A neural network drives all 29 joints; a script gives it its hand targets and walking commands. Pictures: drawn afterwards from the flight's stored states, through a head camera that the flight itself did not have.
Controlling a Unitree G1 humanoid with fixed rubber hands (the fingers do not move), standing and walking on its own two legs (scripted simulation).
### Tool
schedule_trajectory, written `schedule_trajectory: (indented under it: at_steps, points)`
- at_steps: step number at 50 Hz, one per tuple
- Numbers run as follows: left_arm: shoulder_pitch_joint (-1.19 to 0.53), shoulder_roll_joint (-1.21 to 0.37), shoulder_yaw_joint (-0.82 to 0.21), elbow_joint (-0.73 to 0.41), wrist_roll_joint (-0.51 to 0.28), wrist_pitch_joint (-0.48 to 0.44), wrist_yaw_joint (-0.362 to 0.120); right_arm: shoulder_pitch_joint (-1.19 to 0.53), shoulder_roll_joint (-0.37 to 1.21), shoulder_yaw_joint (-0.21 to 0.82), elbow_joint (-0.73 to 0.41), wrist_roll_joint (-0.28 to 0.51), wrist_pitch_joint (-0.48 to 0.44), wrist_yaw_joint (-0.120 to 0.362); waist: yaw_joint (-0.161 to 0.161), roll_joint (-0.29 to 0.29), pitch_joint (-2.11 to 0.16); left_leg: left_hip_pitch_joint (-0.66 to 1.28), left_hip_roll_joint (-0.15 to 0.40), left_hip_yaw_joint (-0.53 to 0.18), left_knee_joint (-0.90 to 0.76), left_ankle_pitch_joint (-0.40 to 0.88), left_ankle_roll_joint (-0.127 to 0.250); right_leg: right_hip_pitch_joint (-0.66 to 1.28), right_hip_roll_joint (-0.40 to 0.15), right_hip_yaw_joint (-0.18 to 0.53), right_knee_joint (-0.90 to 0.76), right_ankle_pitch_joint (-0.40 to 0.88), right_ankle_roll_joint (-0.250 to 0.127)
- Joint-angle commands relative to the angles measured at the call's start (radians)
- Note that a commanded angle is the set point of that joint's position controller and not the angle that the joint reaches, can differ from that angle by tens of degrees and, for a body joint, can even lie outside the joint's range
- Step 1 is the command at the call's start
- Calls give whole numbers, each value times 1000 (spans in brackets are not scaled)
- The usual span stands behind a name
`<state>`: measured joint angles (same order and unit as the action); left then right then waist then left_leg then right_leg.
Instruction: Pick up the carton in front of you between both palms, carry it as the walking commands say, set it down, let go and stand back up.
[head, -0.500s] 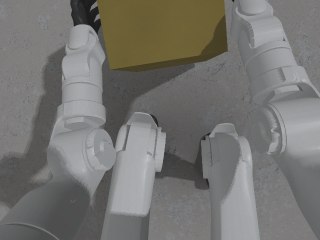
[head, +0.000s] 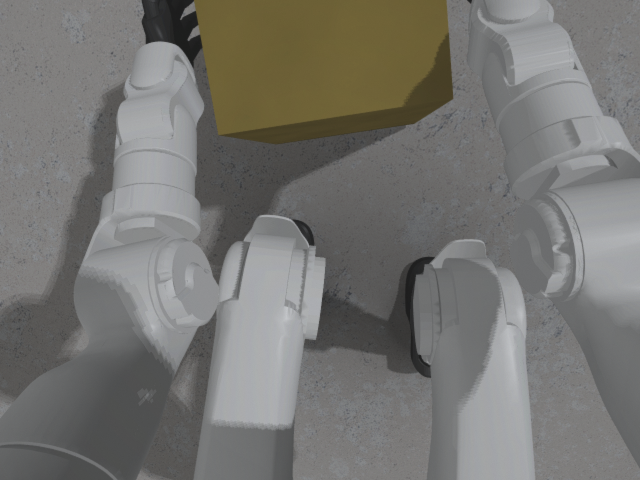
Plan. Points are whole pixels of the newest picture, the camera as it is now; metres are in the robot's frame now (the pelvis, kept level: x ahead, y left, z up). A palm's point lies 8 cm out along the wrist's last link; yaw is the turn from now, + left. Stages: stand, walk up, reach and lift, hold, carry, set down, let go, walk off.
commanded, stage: set down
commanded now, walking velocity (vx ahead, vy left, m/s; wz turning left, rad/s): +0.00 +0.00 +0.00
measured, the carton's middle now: (328, 39) +0.51 +0.09 -0.25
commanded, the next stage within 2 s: let go in 1.76 s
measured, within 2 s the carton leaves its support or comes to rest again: neither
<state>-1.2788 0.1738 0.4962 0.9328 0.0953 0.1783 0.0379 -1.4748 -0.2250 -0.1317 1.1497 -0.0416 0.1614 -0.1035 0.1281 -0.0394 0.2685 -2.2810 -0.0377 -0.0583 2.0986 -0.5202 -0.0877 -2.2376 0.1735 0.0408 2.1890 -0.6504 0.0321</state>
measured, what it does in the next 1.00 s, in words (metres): stands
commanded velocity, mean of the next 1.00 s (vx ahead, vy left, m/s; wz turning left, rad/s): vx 0.00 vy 0.00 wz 0.00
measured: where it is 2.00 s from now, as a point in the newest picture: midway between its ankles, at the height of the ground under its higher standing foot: (357, 317)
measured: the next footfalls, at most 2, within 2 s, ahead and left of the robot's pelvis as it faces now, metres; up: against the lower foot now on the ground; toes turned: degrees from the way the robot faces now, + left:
none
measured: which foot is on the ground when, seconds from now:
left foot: down 0.00-1.00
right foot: down 0.00-1.00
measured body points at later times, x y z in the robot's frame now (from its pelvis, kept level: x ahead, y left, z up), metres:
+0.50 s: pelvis -0.01 +0.00 -0.01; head +0.36 +0.01 +0.24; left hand +0.48 +0.25 -0.20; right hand +0.56 -0.07 -0.20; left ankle +0.12 +0.14 -0.35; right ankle +0.09 -0.11 -0.35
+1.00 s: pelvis -0.01 +0.01 +0.03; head +0.34 +0.04 +0.31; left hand +0.49 +0.28 -0.10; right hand +0.59 -0.09 -0.10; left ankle +0.12 +0.14 -0.35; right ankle +0.09 -0.10 -0.35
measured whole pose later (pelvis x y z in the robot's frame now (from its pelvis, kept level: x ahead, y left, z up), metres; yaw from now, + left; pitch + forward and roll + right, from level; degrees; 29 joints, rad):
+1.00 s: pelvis -0.01 +0.01 +0.03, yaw +2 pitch +40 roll +1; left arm -1.23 0.26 0.28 0.90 -0.18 0.11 0.13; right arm -1.40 -0.39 -0.06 1.03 0.11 0.17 -0.09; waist 0.13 -0.03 0.19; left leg -2.23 -0.02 -0.01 2.00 -0.47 -0.02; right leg -2.16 0.06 0.02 2.09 -0.63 0.01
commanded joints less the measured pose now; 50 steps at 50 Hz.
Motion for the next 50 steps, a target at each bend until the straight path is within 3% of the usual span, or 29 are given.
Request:
schedule_trajectory:
  at_steps: [1,10,17,19,21,23,25,31,38,43,47,50]
  points:
    - [-569,-681,-286,-60,-57,-32,-226,-411,745,165,-98,30,-40,207,45,-81,-883,472,-51,124,-79,342,57,264,-1,-46,-217,293,-34]
    - [-526,-596,-214,1,-18,-30,-224,-356,651,101,-40,-35,-26,218,19,-82,-763,409,-51,110,-77,266,65,231,-13,-35,-215,237,-41]
    - [-439,-450,-117,72,25,-47,-189,-345,460,59,-19,-70,-34,203,26,-82,-711,409,-36,110,-75,231,57,246,-35,-25,-211,212,-28]
    - [-374,-299,-55,99,23,-71,-150,-321,299,41,-25,-64,-46,168,34,-83,-722,434,-24,119,-74,239,46,278,-49,-22,-217,220,-17]
    - [-287,-38,12,129,18,-107,-79,-274,37,20,-29,-50,-64,104,47,-72,-755,471,-5,123,-73,257,32,314,-69,-15,-218,235,-3]
    - [-238,210,16,155,-30,-155,-3,-262,-206,31,-35,-2,-84,39,57,-62,-787,486,16,121,-69,286,25,343,-88,-3,-210,255,7]
    - [-268,266,-20,167,-96,-188,31,-311,-238,77,-45,65,-91,20,68,-74,-835,491,30,116,-65,324,31,366,-101,9,-197,281,11]
    - [-307,272,-170,150,-254,-221,29,-360,-209,205,-121,223,-110,36,90,-103,-992,566,49,94,-49,451,57,411,-121,0,-163,355,8]
    - [-248,305,-210,9,-336,-189,61,-301,-282,180,-214,219,-85,17,80,-103,-1284,787,31,108,-81,499,52,540,-118,-61,-155,333,-3]
    - [-193,283,-222,-147,-332,-122,96,-271,-295,113,-316,181,-33,-4,62,-88,-1453,931,4,135,-158,448,48,594,-92,-104,-229,260,-18]
    - [-168,226,-210,-140,-285,-81,102,-217,-274,58,-239,158,-4,6,46,-43,-1257,828,-2,139,-234,326,42,485,-86,-98,-309,152,-34]
    - [-152,192,-197,-128,-251,-80,94,-177,-253,35,-180,137,-11,22,42,-17,-1170,782,-2,135,-276,308,38,426,-86,-90,-357,143,-37]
